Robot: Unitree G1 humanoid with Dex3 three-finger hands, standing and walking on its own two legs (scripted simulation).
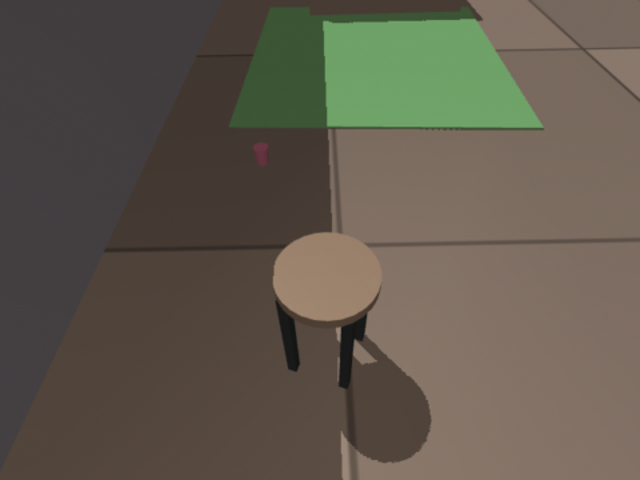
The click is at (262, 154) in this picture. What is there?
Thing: tapered cup
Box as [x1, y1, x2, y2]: [253, 143, 268, 165]
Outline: 257,143 253,146 253,150 258,164 264,165 267,163 268,160 268,148 265,143
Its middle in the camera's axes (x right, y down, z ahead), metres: -0.32 -0.43 +2.02
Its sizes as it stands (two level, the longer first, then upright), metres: 0.078 0.078 0.097
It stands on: the floor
